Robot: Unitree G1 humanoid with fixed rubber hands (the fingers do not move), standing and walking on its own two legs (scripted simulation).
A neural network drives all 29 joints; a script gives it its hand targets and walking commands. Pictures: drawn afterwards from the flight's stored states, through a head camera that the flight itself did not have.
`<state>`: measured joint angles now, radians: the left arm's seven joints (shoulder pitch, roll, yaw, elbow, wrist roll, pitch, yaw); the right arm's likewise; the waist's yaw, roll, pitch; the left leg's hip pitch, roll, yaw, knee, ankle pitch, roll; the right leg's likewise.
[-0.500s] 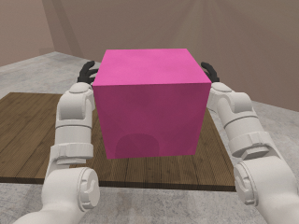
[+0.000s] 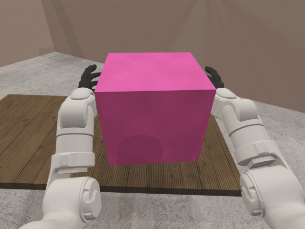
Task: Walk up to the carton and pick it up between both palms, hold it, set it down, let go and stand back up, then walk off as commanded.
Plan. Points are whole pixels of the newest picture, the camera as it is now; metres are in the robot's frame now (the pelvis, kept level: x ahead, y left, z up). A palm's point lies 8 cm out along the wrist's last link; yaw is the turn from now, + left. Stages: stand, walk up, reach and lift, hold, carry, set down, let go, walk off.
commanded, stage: hold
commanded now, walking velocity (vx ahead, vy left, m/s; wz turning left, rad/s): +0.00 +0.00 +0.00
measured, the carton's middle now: (152, 105) +0.38 +0.00 +0.21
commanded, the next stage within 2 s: none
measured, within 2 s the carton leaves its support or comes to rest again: neither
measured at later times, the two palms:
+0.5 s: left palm (84, 91) +0.37 +0.17 +0.26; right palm (214, 91) +0.37 -0.15 +0.26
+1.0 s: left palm (85, 90) +0.37 +0.17 +0.27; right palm (215, 92) +0.37 -0.15 +0.26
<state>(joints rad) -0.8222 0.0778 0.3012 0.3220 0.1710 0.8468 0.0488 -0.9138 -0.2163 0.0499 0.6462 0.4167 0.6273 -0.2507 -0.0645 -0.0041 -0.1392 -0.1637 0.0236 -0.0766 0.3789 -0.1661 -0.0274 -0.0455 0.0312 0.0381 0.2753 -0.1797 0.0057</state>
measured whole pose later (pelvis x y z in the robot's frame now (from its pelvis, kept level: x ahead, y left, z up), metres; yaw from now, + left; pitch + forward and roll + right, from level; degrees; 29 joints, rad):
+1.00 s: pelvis +0.00 +0.00 +0.00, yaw -1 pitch -2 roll -1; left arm -0.88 0.09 0.32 0.39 0.16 0.83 0.05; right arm -0.95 -0.21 0.03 0.70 0.40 0.63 -0.24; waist -0.05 0.00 -0.16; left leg -0.17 0.02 -0.07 0.37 -0.16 -0.03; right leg -0.07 0.03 0.05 0.28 -0.17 0.00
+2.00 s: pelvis +0.00 +0.00 +0.00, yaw +0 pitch -2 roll -1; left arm -0.86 0.09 0.31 0.37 0.17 0.84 0.05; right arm -0.95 -0.22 0.05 0.69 0.41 0.64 -0.25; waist -0.05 -0.01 -0.16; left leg -0.17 0.02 -0.08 0.38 -0.17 -0.03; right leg -0.05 0.03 0.05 0.27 -0.18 0.01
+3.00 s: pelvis +0.00 +0.00 +0.00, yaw +0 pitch -2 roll -1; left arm -0.87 0.09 0.31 0.38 0.17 0.83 0.05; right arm -0.94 -0.22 0.05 0.69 0.41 0.63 -0.25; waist -0.05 0.00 -0.15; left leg -0.18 0.02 -0.08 0.38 -0.16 -0.03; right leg -0.07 0.03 0.05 0.27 -0.17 0.01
